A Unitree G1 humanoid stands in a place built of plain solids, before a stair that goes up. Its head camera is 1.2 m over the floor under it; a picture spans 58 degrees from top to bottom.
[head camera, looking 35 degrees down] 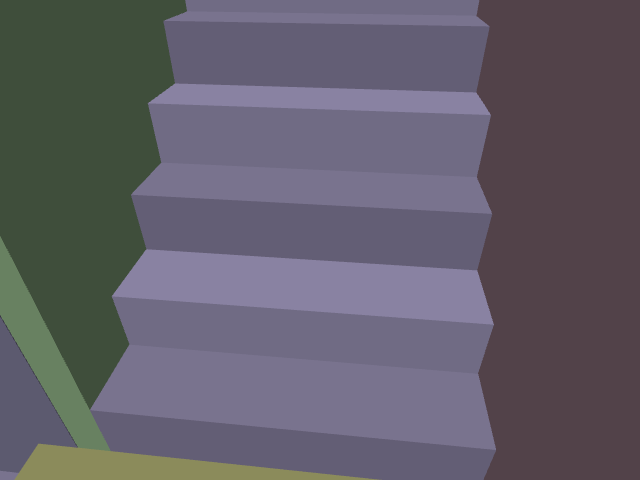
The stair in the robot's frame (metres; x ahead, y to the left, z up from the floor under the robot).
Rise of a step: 0.20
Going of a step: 0.22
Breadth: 1.02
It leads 6 degrees to the right of straight ahead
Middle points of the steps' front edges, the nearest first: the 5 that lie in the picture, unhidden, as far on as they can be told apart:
0.61 0.09 0.20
0.83 0.06 0.39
1.05 0.04 0.59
1.27 0.02 0.79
1.49 0.00 0.98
